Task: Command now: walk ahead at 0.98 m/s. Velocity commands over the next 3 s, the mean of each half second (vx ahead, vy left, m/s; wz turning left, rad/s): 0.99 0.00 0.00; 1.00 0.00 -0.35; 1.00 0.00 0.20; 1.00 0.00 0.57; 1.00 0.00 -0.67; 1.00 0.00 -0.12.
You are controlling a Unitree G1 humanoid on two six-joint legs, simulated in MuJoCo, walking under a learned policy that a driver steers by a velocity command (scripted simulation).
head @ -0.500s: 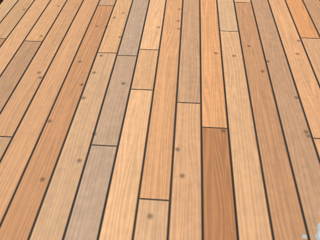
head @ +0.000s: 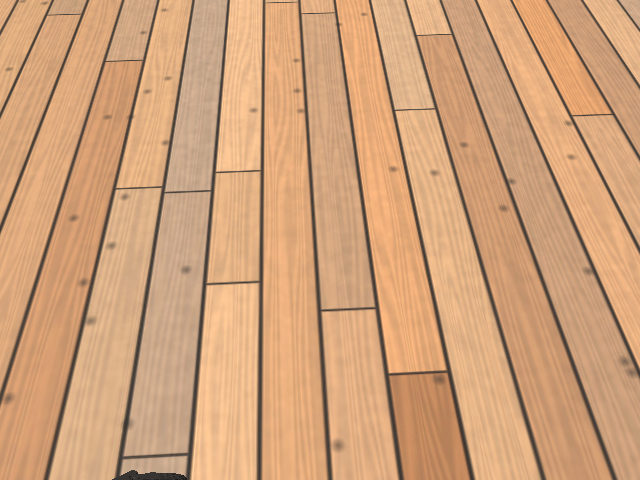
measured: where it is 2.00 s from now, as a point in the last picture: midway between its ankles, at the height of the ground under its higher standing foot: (323, 74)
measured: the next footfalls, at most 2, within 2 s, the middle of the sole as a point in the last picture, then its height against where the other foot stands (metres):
right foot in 0.14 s outside the picture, level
left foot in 0.60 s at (272, 343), level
